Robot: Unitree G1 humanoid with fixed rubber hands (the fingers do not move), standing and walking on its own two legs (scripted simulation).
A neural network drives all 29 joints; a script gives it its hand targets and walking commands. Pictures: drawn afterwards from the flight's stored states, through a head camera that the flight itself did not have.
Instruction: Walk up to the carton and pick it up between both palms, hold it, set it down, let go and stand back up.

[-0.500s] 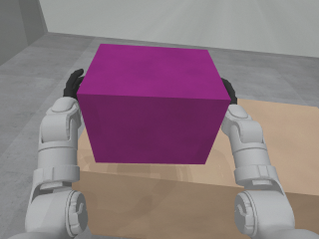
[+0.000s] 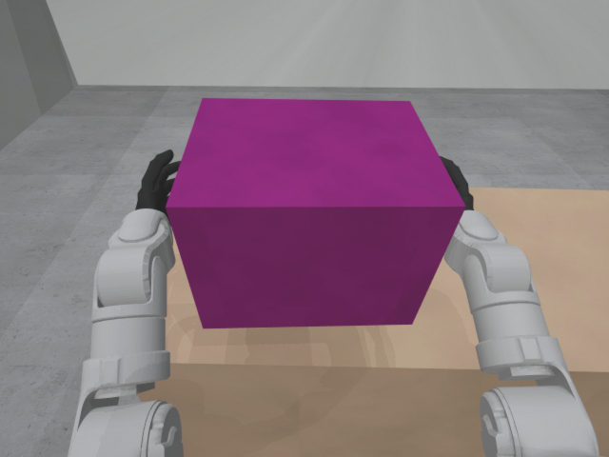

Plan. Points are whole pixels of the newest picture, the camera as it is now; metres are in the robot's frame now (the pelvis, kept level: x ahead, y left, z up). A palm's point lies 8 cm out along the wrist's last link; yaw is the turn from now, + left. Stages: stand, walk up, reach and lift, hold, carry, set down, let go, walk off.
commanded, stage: hold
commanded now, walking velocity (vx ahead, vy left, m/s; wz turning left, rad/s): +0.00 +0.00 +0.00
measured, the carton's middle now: (308, 212) +0.39 -0.02 +0.16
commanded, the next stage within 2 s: set down in 1.14 s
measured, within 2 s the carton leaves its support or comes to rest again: neither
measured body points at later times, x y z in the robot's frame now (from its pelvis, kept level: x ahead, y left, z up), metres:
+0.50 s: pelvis -0.01 +0.00 +0.00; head -0.05 +0.03 +0.45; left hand +0.33 +0.21 +0.19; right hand +0.35 -0.17 +0.18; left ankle +0.00 +0.12 -0.75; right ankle +0.01 -0.14 -0.75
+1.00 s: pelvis -0.04 -0.01 +0.00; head -0.10 -0.02 +0.44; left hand +0.34 +0.17 +0.21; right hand +0.35 -0.21 +0.19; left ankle +0.00 +0.12 -0.75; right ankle +0.01 -0.14 -0.75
